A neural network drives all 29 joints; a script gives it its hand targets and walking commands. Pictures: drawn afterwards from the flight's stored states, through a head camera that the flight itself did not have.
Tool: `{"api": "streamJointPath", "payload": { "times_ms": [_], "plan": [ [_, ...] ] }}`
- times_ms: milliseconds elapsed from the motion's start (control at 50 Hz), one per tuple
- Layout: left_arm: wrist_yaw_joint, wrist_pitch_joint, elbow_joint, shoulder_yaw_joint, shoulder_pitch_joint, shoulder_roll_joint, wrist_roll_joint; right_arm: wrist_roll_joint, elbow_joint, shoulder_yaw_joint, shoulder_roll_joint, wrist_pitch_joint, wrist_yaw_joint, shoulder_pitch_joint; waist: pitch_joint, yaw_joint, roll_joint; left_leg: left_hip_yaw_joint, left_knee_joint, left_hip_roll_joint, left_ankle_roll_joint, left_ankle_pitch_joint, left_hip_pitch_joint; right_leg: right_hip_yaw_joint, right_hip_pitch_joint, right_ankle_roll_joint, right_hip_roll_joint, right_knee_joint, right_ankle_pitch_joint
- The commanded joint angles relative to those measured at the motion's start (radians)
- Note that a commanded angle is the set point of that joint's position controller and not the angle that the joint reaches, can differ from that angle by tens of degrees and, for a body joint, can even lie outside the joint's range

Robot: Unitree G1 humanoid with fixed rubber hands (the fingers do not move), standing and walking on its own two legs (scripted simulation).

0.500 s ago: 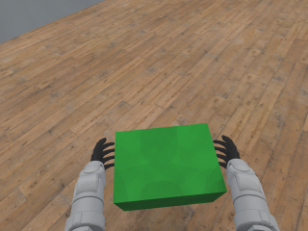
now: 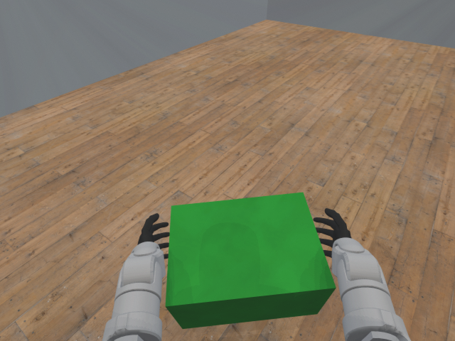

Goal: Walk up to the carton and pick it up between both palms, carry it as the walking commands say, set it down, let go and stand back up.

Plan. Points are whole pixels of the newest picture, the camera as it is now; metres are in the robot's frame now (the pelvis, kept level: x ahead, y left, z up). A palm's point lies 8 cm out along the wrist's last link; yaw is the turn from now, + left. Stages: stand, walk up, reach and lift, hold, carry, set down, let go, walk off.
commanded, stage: reach and lift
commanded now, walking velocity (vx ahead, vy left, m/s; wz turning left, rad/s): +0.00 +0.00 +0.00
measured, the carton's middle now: (243, 259) +0.33 +0.02 -0.05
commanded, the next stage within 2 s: hold in 1.32 s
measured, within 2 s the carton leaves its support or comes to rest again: neither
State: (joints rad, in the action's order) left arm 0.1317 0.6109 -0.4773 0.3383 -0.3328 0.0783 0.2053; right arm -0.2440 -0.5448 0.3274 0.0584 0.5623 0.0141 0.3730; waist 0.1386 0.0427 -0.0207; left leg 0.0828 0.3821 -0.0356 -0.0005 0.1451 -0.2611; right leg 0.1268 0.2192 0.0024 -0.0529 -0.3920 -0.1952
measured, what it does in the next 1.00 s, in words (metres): stands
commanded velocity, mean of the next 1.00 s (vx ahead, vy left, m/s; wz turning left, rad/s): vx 0.00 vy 0.00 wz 0.00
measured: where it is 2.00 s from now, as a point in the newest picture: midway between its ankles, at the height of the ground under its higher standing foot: outside the picture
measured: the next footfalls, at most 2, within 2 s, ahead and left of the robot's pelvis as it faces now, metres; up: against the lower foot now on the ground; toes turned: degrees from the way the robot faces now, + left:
none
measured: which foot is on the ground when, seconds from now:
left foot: down 0.00-1.00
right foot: down 0.00-1.00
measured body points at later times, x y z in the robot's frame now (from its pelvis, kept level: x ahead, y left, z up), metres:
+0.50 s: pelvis +0.02 +0.00 +0.01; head -0.03 +0.00 +0.45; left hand +0.31 +0.19 +0.03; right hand +0.32 -0.19 +0.04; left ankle +0.03 +0.12 -0.74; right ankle +0.01 -0.12 -0.74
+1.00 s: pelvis +0.02 +0.00 +0.01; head -0.03 +0.00 +0.45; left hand +0.30 +0.19 +0.03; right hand +0.31 -0.19 +0.04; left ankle +0.03 +0.12 -0.74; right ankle +0.01 -0.12 -0.74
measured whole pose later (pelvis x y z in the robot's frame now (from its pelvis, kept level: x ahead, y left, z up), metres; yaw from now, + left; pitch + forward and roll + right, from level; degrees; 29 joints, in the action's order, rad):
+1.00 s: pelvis +0.02 +0.00 +0.01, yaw +1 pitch -4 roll +0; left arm -0.02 0.72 -0.22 0.29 -0.20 0.10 0.25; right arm -0.28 -0.24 0.30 0.10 0.69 -0.05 0.20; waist 0.06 0.00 -0.01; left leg 0.09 0.27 -0.04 -0.01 0.13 -0.07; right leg 0.12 0.03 0.01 -0.03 -0.28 -0.18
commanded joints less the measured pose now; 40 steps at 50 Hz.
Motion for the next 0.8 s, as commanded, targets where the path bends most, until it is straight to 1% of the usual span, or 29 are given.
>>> {"api": "streamJointPath", "payload": {
  "times_ms": [0,120,220,360,460,560,680,780],
  "plan": [
    [-0.493,0.017,0.017,-0.545,-0.640,0.959,-0.236,0.240,0.025,-0.502,0.918,0.006,-0.428,0.642,0.248,-0.001,0.025,-0.060,-0.057,-0.028,0.025,-0.089,0.272,-0.066,0.000,0.019,-0.024,0.117,0.029],
    [-0.496,0.053,0.020,-0.513,-0.641,0.946,-0.224,0.233,0.018,-0.478,0.918,0.043,-0.430,0.646,0.163,-0.005,0.014,-0.065,-0.087,-0.033,0.025,-0.052,0.313,-0.065,-0.013,0.020,-0.016,0.153,-0.010],
    [-0.496,0.072,0.047,-0.508,-0.620,0.932,-0.213,0.225,0.033,-0.461,0.914,0.065,-0.422,0.604,0.103,-0.026,0.021,-0.058,-0.103,-0.036,0.020,-0.054,0.317,-0.065,-0.031,0.019,-0.014,0.159,0.013],
    [-0.479,0.082,0.172,-0.579,-0.545,0.928,-0.230,0.256,0.202,-0.543,0.902,0.083,-0.394,0.544,0.135,-0.044,0.026,-0.038,-0.106,-0.046,0.017,-0.172,0.335,-0.061,-0.113,0.010,-0.021,0.142,0.171],
    [-0.463,0.083,0.238,-0.618,-0.474,0.907,-0.234,0.267,0.295,-0.608,0.885,0.095,-0.371,0.477,0.167,-0.040,0.006,-0.030,-0.106,-0.054,0.017,-0.248,0.344,-0.049,-0.156,-0.002,-0.022,0.137,0.278],
    [-0.454,0.077,0.279,-0.650,-0.439,0.888,-0.236,0.270,0.342,-0.655,0.878,0.097,-0.354,0.426,0.198,-0.037,-0.008,-0.025,-0.104,-0.060,0.017,-0.286,0.350,-0.041,-0.176,-0.017,-0.020,0.133,0.353],
    [-0.451,0.074,0.298,-0.672,-0.418,0.877,-0.233,0.264,0.355,-0.665,0.869,0.098,-0.343,0.390,0.199,-0.037,0.006,-0.025,-0.104,-0.062,0.019,-0.282,0.348,-0.044,-0.169,-0.021,-0.023,0.138,0.348],
    [-0.450,0.080,0.304,-0.679,-0.406,0.877,-0.232,0.255,0.353,-0.649,0.849,0.103,-0.341,0.373,0.176,-0.042,0.023,-0.024,-0.110,-0.058,0.023,-0.266,0.348,-0.050,-0.156,-0.014,-0.030,0.146,0.306]
  ]
}}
